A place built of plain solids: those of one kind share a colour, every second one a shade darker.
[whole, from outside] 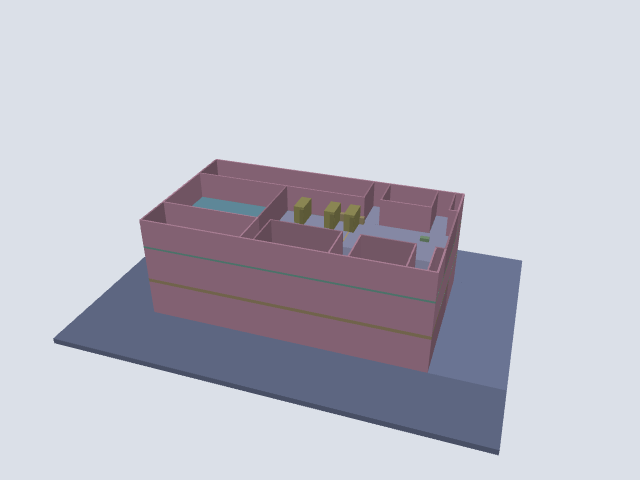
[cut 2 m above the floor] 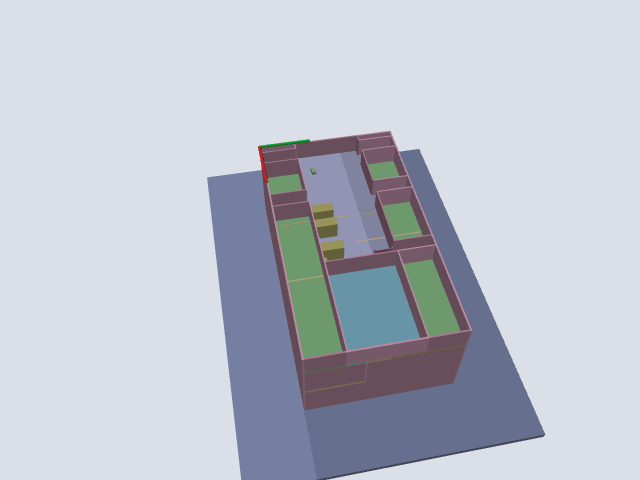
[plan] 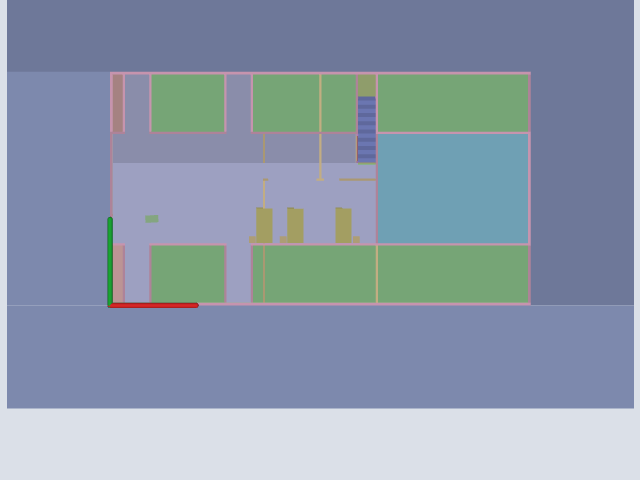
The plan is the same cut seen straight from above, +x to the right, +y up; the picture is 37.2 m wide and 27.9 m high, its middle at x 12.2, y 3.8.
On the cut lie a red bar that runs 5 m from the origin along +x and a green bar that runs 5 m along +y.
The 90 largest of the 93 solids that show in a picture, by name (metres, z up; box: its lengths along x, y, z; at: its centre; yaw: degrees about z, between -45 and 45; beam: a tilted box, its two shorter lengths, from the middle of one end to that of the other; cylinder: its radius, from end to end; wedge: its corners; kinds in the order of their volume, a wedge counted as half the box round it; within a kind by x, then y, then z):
{
 "under_1": {"box": [6.0, 13.58, 0.5], "at": [-3.0, 6.79, -0.33]},
 "under_2": {"box": [36.45, 6.0, 0.5], "at": [12.22, -3.0, -0.33]},
 "under_3": {"box": [36.45, 6.0, 0.5], "at": [12.22, 16.58, -0.33]},
 "under_4": {"box": [6.0, 13.58, 0.5], "at": [27.45, 6.79, -0.33]},
 "under_foot_1": {"box": [24.45, 13.58, 0.5], "at": [12.22, 6.79, -0.45]},
 "wall_1": {"box": [0.16, 3.33, 2.49], "at": [0.08, 1.82, 7.94]},
 "wall_2": {"box": [0.16, 5.01, 3.49], "at": [0.08, 2.67, 1.45]},
 "wall_3": {"box": [0.16, 13.26, 2.91], "at": [0.08, 6.79, 4.94]},
 "wall_4": {"box": [0.16, 6.35, 2.49], "at": [0.08, 6.79, 7.94]},
 "wall_5": {"box": [0.16, 8.12, 3.49], "at": [0.08, 9.36, 1.45]},
 "wall_6": {"box": [0.16, 3.33, 2.49], "at": [0.08, 11.76, 7.94]},
 "wall_7": {"box": [0.87, 0.13, 2.49], "at": [0.43, 3.55, 7.94]},
 "wall_8": {"box": [0.87, 0.13, 2.49], "at": [0.43, 10.03, 7.94]},
 "wall_9": {"box": [0.13, 3.33, 2.49], "at": [0.8, 1.82, 7.94]},
 "wall_10": {"box": [0.13, 3.33, 2.49], "at": [0.8, 11.76, 7.94]},
 "wall_11": {"box": [0.13, 3.33, 2.49], "at": [2.34, 1.82, 7.94]},
 "wall_12": {"box": [0.13, 3.33, 2.49], "at": [2.34, 11.76, 7.94]},
 "wall_13": {"box": [4.49, 0.13, 2.49], "at": [4.52, 3.55, 7.94]},
 "wall_14": {"box": [4.49, 0.13, 2.49], "at": [4.52, 10.03, 7.94]},
 "wall_15": {"box": [0.13, 3.33, 2.49], "at": [6.7, 1.82, 7.94]},
 "wall_16": {"box": [0.13, 3.33, 2.49], "at": [6.7, 11.76, 7.94]},
 "wall_17": {"box": [0.13, 3.33, 2.49], "at": [8.24, 1.82, 7.94]},
 "wall_18": {"box": [0.13, 3.33, 2.49], "at": [8.24, 11.76, 7.94]},
 "wall_19": {"box": [6.24, 0.13, 2.49], "at": [11.29, 10.03, 7.94]},
 "wall_20": {"box": [24.45, 0.16, 9.49], "at": [12.22, 0.08, 4.44]},
 "wall_21": {"box": [24.45, 0.16, 9.49], "at": [12.22, 13.5, 4.44]},
 "wall_22": {"box": [0.13, 3.33, 2.49], "at": [14.35, 11.76, 7.94]},
 "wall_23": {"box": [0.13, 6.35, 2.49], "at": [15.51, 6.79, 7.94]},
 "wall_24": {"box": [0.13, 3.33, 2.49], "at": [15.51, 11.76, 7.94]},
 "wall_25": {"box": [16.28, 0.13, 2.49], "at": [16.31, 3.55, 7.94]},
 "wall_26": {"box": [9.01, 0.13, 2.49], "at": [19.95, 10.03, 7.94]},
 "wall_27": {"box": [0.16, 3.33, 2.49], "at": [24.37, 1.82, 7.94]},
 "wall_28": {"box": [0.16, 5.01, 6.7], "at": [24.37, 2.67, 3.05]},
 "wall_29": {"box": [0.16, 1.95, 6.7], "at": [24.37, 6.28, 3.05]},
 "wall_30": {"box": [0.16, 6.35, 2.49], "at": [24.37, 6.79, 7.94]},
 "wall_31": {"box": [0.16, 6.04, 6.7], "at": [24.37, 10.4, 3.05]},
 "wall_32": {"box": [0.16, 3.33, 2.49], "at": [24.37, 11.76, 7.94]},
 "stair_attic_1": {"box": [1.03, 0.27, 3.18], "at": [14.93, 8.41, 4.92]},
 "stair_attic_2": {"box": [1.03, 0.51, 2.99], "at": [14.93, 8.53, 4.83]},
 "stair_attic_3": {"box": [1.03, 0.75, 2.8], "at": [14.93, 8.65, 4.73]},
 "stair_attic_4": {"box": [1.03, 0.99, 2.61], "at": [14.93, 8.77, 4.64]},
 "stair_attic_5": {"box": [1.03, 1.23, 2.43], "at": [14.93, 8.89, 4.54]},
 "stair_attic_6": {"box": [1.03, 1.47, 2.24], "at": [14.93, 9.01, 4.45]},
 "stair_attic_7": {"box": [1.03, 1.71, 2.05], "at": [14.93, 9.13, 4.35]},
 "stair_attic_8": {"box": [1.03, 1.95, 1.86], "at": [14.93, 9.25, 4.26]},
 "stair_attic_9": {"box": [1.03, 2.19, 1.67], "at": [14.93, 9.37, 4.16]},
 "stair_attic_10": {"box": [1.03, 2.43, 1.48], "at": [14.93, 9.49, 4.07]},
 "stair_attic_11": {"box": [1.03, 2.67, 1.29], "at": [14.93, 9.61, 3.98]},
 "stair_attic_12": {"box": [1.03, 2.91, 1.1], "at": [14.93, 9.73, 3.88]},
 "stair_attic_13": {"box": [1.03, 3.15, 0.92], "at": [14.93, 9.85, 3.79]},
 "stair_attic_14": {"box": [1.03, 3.39, 0.73], "at": [14.93, 9.97, 3.69]},
 "stair_attic_15": {"box": [1.03, 3.63, 0.54], "at": [14.93, 10.09, 3.6]},
 "stair_attic_16": {"box": [1.03, 3.87, 0.35], "at": [14.93, 10.21, 3.5]},
 "upper_floor_eaves_1": {"box": [4.23, 3.33, 0.16], "at": [4.52, 1.82, 6.62]},
 "upper_floor_eaves_2": {"box": [4.23, 3.33, 0.16], "at": [4.52, 11.76, 6.62]},
 "upper_floor_eaves_3": {"box": [5.98, 3.33, 0.16], "at": [11.29, 11.76, 6.62]},
 "upper_floor_eaves_4": {"box": [15.99, 3.33, 0.16], "at": [16.3, 1.82, 6.62]},
 "upper_floor_eaves_5": {"box": [8.72, 3.33, 0.16], "at": [19.93, 11.76, 6.62]},
 "upper_floor_saal_1": {"box": [8.72, 13.26, 0.16], "at": [4.52, 6.79, 3.41]},
 "upper_floor_sleeping_attic_1": {"box": [1.41, 3.46, 0.16], "at": [1.57, 1.89, 6.62]},
 "upper_floor_sleeping_attic_2": {"box": [1.41, 3.46, 0.16], "at": [1.57, 11.69, 6.62]},
 "upper_floor_sleeping_attic_3": {"box": [14.25, 1.69, 0.16], "at": [7.29, 9.12, 6.62]},
 "upper_floor_sleeping_attic_4": {"box": [1.41, 3.46, 0.16], "at": [7.47, 1.89, 6.62]},
 "upper_floor_sleeping_attic_5": {"box": [1.41, 3.46, 0.16], "at": [7.47, 11.69, 6.62]},
 "upper_floor_sleeping_attic_6": {"box": [15.28, 4.67, 0.16], "at": [7.8, 5.95, 6.62]},
 "bunk_1": {"box": [0.94, 2.0, 1.64], "at": [8.96, 4.62, 7.52]},
 "bunk_2": {"box": [0.94, 2.0, 1.64], "at": [10.77, 4.62, 7.52]},
 "bunk_3": {"box": [0.94, 2.0, 1.64], "at": [13.56, 4.62, 7.52]},
 "upper_floor_attic_1": {"box": [8.72, 6.35, 0.16], "at": [19.93, 6.79, 6.62]},
 "wall_band_1": {"box": [0.13, 5.01, 0.31], "at": [8.95, 2.67, 6.54]},
 "wall_band_2": {"box": [0.13, 1.95, 0.31], "at": [8.95, 6.28, 6.54]},
 "wall_band_3": {"box": [0.13, 6.04, 0.31], "at": [8.95, 10.4, 6.54]},
 "wall_band_4": {"box": [0.13, 6.04, 0.31], "at": [12.22, 10.4, 6.54]},
 "wall_band_5": {"box": [24.45, 0.16, 0.31], "at": [12.22, 13.5, 3.33]},
 "wall_band_6": {"box": [0.13, 5.01, 0.31], "at": [15.51, 2.67, 6.54]},
 "wall_band_7": {"box": [11.13, 0.13, 0.31], "at": [18.89, 7.32, 6.54]},
 "wall_band_8": {"box": [0.16, 5.01, 0.31], "at": [24.37, 2.67, 3.33]},
 "wall_band_9": {"box": [0.16, 5.01, 0.31], "at": [24.37, 2.67, 6.54]},
 "wall_band_10": {"box": [0.16, 1.95, 0.31], "at": [24.37, 6.28, 6.54]},
 "wall_band_11": {"box": [0.16, 6.04, 0.31], "at": [24.37, 10.4, 6.54]},
 "wall_foot_1": {"box": [24.45, 0.16, 0.17], "at": [12.22, 13.5, 6.62]},
 "wall_foot_2": {"box": [0.16, 3.33, 0.17], "at": [24.37, 1.82, 6.62]},
 "upper_floor_attic_way_1": {"box": [3.15, 1.3, 0.16], "at": [13.87, 12.77, 3.41]},
 "upper_floor_shut_1": {"box": [0.58, 3.33, 0.16], "at": [0.45, 1.82, 6.62]},
 "upper_floor_shut_2": {"box": [0.58, 3.33, 0.16], "at": [0.45, 11.76, 6.62]},
 "bedside_locker_1": {"box": [0.4, 0.4, 0.64], "at": [8.27, 3.83, 7.02]},
 "bedside_locker_2": {"box": [0.4, 0.4, 0.73], "at": [10.06, 3.83, 7.06]},
 "bedside_locker_3": {"box": [0.4, 0.4, 0.73], "at": [14.31, 3.83, 7.06]},
 "stair_attic_guard_1": {"box": [0.08, 1.69, 0.96], "at": [14.37, 9.12, 7.18]},
 "trunk_1": {"box": [0.76, 0.43, 0.31], "at": [2.42, 5.03, 6.85], "yaw": 2.8}
}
